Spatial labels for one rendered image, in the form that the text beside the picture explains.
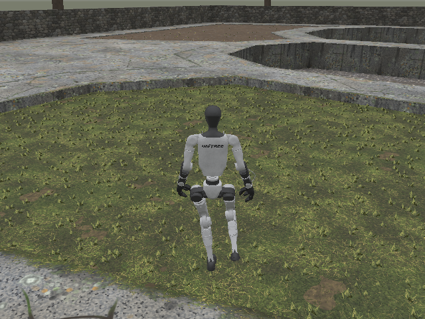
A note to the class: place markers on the left robot shin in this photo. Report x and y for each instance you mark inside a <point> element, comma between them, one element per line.
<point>207,240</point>

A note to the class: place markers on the robot right upper arm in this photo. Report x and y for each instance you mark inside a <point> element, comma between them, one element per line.
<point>237,152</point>

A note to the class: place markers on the right robot shin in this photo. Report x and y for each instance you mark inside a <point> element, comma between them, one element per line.
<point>233,232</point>

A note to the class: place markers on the robot left hand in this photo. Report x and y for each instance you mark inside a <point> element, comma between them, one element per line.
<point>186,187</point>

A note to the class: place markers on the robot right hand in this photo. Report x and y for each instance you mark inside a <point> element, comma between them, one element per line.
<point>249,191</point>

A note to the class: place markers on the robot left forearm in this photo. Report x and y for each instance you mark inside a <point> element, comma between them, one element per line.
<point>182,176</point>

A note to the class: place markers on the robot right forearm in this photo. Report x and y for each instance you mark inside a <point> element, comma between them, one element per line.
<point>246,177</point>

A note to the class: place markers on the robot left upper arm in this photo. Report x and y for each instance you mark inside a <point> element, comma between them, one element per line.
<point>192,140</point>

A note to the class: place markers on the robot shin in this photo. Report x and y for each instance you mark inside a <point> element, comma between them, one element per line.
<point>207,240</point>
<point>233,232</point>

